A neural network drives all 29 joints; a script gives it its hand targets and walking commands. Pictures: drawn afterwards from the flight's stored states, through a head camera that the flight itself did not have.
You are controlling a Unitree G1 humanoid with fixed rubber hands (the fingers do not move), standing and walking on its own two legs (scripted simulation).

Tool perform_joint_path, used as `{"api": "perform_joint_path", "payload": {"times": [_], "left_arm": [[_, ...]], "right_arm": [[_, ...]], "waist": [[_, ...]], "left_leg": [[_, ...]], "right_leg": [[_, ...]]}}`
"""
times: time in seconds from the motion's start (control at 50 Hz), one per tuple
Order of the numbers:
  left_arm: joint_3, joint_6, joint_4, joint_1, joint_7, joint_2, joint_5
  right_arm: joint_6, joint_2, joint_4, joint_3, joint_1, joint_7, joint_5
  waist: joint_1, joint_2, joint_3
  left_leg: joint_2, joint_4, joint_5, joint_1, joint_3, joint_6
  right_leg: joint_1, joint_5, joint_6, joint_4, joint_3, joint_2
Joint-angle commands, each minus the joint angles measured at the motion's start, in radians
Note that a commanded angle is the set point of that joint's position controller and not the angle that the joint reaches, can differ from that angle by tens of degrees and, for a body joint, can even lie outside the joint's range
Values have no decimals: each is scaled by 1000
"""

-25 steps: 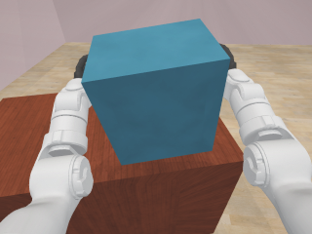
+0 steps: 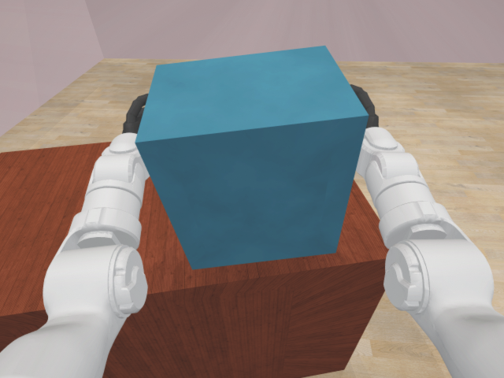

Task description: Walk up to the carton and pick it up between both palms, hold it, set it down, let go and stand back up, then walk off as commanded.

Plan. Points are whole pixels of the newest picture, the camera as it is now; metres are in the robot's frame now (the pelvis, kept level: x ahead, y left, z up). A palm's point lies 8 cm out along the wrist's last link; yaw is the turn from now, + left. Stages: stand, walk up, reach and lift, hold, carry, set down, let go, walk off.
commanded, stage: set down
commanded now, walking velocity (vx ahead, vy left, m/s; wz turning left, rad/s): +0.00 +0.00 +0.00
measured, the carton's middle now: (253, 166) +0.42 +0.00 +0.16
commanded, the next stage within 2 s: none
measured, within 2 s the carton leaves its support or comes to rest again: rests again in 1.86 s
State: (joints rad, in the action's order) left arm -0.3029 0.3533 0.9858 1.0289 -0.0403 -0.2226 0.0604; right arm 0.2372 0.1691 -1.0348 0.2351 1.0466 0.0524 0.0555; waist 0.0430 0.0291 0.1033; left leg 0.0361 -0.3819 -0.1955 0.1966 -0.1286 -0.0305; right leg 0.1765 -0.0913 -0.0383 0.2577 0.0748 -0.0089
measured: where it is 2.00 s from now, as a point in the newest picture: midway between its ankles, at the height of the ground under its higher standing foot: outside the picture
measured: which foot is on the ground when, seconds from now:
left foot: down 0.00-1.00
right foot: down 0.00-1.00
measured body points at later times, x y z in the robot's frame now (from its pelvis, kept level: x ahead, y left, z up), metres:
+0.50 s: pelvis +0.01 +0.00 +0.00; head -0.01 +0.01 +0.45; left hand +0.46 +0.19 +0.19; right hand +0.45 -0.17 +0.19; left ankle +0.01 +0.09 -0.75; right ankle +0.03 -0.15 -0.75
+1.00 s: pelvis +0.02 +0.01 +0.00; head +0.01 +0.01 +0.45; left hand +0.47 +0.19 +0.17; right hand +0.45 -0.17 +0.16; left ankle +0.01 +0.09 -0.75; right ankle +0.03 -0.15 -0.75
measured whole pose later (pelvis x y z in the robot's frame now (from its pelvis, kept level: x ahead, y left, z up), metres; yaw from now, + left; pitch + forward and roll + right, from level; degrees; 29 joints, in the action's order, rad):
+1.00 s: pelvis +0.02 +0.01 +0.00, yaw +0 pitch +2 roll -1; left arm -0.27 0.09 1.27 1.07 0.01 -0.27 0.06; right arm 0.11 0.07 -1.03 0.38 0.96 0.05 -0.13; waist 0.04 0.03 0.06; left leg 0.03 -0.38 -0.22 0.20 -0.13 -0.03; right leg 0.18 -0.12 -0.05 0.26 0.07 0.00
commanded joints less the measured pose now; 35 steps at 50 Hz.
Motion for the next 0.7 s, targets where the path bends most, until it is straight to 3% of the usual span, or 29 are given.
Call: {"api": "perform_joint_path", "payload": {"times": [0.0,0.04,0.06,0.1,0.14,0.18,0.2,0.24,0.26,0.28,0.36,0.38,0.4,0.42,0.44,0.48,0.5,0.52,0.56,0.6,0.62,0.66,0.68], "left_arm": [[216,-117,-192,850,187,544,-91],[199,-129,-199,836,185,531,-79],[184,-129,-183,837,188,517,-67],[224,-146,-144,862,188,540,-101],[206,-146,-119,840,197,531,-79],[190,-162,-129,844,198,529,-78],[166,-171,-134,847,199,506,-63],[211,-190,-160,887,202,520,-91],[172,-183,-87,828,213,499,-78],[193,-193,-129,849,210,526,-82],[217,-219,-137,873,213,536,-93],[197,-216,-98,834,214,519,-88],[188,-223,-109,833,213,523,-74],[169,-227,-104,833,217,522,-66],[181,-237,-113,872,216,529,-74],[151,-240,-57,836,221,487,-64],[135,-228,-7,818,230,472,-51],[144,-242,-39,837,232,491,-58],[190,-262,-57,871,231,505,-92],[176,-275,26,853,236,491,-91],[181,-289,4,884,231,497,-101],[219,-309,-12,898,226,519,-109],[210,-313,-16,885,226,516,-97]], "right_arm": [[-76,-665,221,-180,719,-102,27],[-87,-664,252,-198,727,-99,21],[-80,-656,215,-185,709,-100,19],[-89,-653,222,-176,724,-101,6],[-88,-647,197,-131,679,-93,-19],[-85,-661,196,-134,674,-95,-37],[-89,-676,203,-151,685,-101,-25],[-101,-678,213,-151,684,-93,-22],[-100,-666,226,-135,700,-84,-46],[-106,-683,221,-141,687,-89,-45],[-115,-695,238,-145,673,-89,-49],[-113,-699,214,-160,665,-89,-40],[-122,-682,218,-136,671,-91,-61],[-127,-716,241,-157,677,-84,-60],[-127,-720,223,-131,686,-84,-68],[-119,-689,198,-113,662,-90,-77],[-116,-680,198,-96,648,-86,-96],[-123,-711,208,-103,655,-86,-97],[-130,-693,230,-91,659,-88,-108],[-142,-693,245,-72,698,-88,-132],[-140,-697,215,-84,676,-96,-124],[-153,-671,167,-40,640,-105,-141],[-154,-673,166,-45,632,-106,-148]], "waist": [[17,-49,503],[-5,-42,543],[-3,-50,519],[24,-51,520],[48,-24,467],[34,-39,475],[2,-41,515],[32,-29,530],[24,-60,521],[38,-47,556],[41,-24,572],[20,-37,533],[27,-12,524],[6,-43,560],[24,-39,560],[14,-27,494],[27,-64,467],[24,-53,497],[51,-21,534],[43,-41,540],[40,-28,541],[69,18,541],[56,15,531]], "left_leg": [[-66,91,235,-135,83,63],[-66,76,306,-134,80,68],[-64,81,275,-142,81,65],[-63,81,253,-140,95,70],[-63,94,226,-136,90,74],[-61,96,233,-129,89,68],[-58,89,256,-138,79,67],[-59,79,305,-115,87,77],[-66,82,270,-104,77,62],[-63,79,306,-130,81,74],[-63,63,347,-132,83,86],[-60,67,360,-117,81,78],[-63,69,349,-105,76,84],[-65,66,341,-110,75,74],[-64,68,343,-98,77,78],[-60,73,321,-103,74,77],[-59,83,272,-89,67,63],[-60,92,271,-85,74,64],[-58,69,320,-111,78,82],[-61,69,291,-82,68,73],[-55,73,264,-77,75,74],[-45,67,326,-141,81,96],[-45,49,374,-149,77,100]], "right_leg": [[-256,188,-8,27,-110,-32],[-299,274,-10,44,-93,-24],[-269,232,-14,39,-102,-26],[-248,195,-5,36,-109,-31],[-244,185,-1,26,-109,-27],[-244,183,0,25,-109,-28],[-257,206,-2,30,-101,-25],[-283,279,-2,51,-98,-27],[-300,280,-13,45,-92,-16],[-302,294,-11,52,-103,-22],[-302,319,-6,66,-108,-23],[-299,334,-12,63,-106,-21],[-299,319,-12,63,-103,-21],[-320,342,-12,64,-98,-16],[-309,340,-13,71,-102,-19],[-286,302,-12,61,-102,-19],[-284,289,-16,57,-107,-15],[-305,280,-14,57,-107,-17],[-277,313,-5,68,-105,-20],[-279,299,-7,69,-109,-20],[-259,253,-3,66,-108,-16],[-200,233,8,56,-122,-25],[-200,260,5,60,-131,-27]]}}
